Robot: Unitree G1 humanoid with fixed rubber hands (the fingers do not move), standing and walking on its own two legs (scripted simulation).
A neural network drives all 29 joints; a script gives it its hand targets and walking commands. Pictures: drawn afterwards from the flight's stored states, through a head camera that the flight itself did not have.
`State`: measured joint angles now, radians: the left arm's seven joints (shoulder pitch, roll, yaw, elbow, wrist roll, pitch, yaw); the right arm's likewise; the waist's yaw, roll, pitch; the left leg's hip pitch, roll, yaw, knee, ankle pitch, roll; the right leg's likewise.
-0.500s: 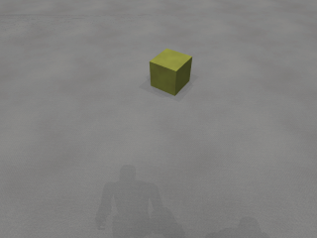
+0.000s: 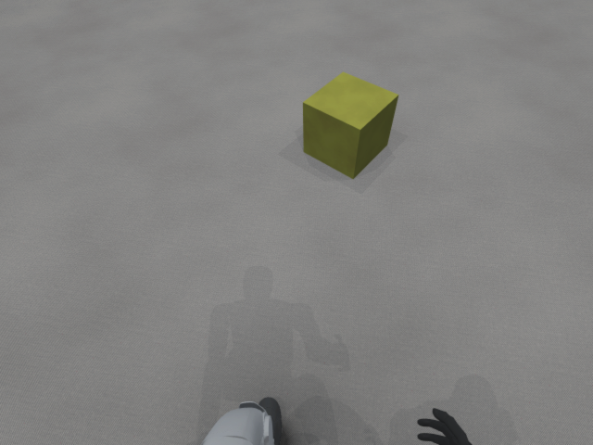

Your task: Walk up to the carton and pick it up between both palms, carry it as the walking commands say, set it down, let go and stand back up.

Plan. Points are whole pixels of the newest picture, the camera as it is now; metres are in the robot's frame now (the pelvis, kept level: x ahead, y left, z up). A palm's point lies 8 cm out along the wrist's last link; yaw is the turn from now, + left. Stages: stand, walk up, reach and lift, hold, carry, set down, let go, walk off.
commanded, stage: walk up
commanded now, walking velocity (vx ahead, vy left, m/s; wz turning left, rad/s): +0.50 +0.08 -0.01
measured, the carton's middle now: (348, 125) +1.48 -0.06 -0.61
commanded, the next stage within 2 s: none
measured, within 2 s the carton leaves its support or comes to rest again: neither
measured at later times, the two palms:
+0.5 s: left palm (213, 253) +0.44 +0.21 -0.10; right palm out of the picture +0.17 -0.20 -0.14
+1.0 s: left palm (202, 268) +0.42 +0.24 -0.14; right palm (418, 170) +0.69 -0.19 -0.11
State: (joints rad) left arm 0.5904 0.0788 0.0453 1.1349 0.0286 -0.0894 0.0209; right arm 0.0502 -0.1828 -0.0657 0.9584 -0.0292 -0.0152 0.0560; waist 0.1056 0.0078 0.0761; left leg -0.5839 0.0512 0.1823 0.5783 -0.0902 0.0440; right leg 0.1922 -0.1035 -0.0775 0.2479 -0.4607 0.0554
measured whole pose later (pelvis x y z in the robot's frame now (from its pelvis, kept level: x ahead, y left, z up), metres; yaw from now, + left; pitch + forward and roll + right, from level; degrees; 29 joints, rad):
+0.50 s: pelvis +0.29 -0.01 +0.01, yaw +0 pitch +0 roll +2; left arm 0.09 0.16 0.06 0.95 0.03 -0.06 -0.03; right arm 0.49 -0.14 -0.05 1.16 -0.03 -0.08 0.01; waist -0.08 0.02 0.02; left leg -0.01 0.03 0.17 0.44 -0.42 -0.02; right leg -0.43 -0.09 -0.12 0.55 -0.16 0.00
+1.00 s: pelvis +0.55 +0.04 +0.00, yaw -1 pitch +1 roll -1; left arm 0.50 0.13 0.06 1.16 0.03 -0.05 -0.01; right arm 0.08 -0.17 -0.07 0.95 -0.04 -0.08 0.01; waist 0.07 -0.02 0.05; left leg -0.44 0.10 0.16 0.65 -0.21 0.04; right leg -0.15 -0.07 -0.05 0.80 -0.50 0.02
